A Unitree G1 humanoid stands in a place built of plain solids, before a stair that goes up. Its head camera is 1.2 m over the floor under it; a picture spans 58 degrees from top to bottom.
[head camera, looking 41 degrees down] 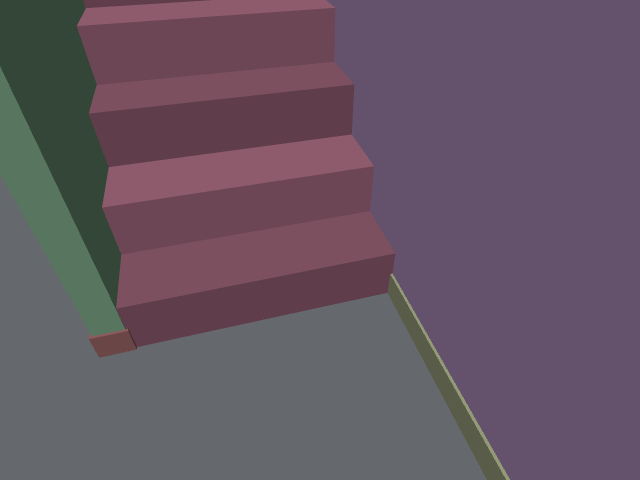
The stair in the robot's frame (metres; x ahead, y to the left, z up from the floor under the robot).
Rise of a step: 0.20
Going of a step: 0.25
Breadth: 0.90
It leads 16 degrees to the left of straight ahead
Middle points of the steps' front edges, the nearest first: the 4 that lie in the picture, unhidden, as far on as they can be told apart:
0.96 0.18 0.20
1.20 0.24 0.40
1.44 0.31 0.60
1.67 0.38 0.79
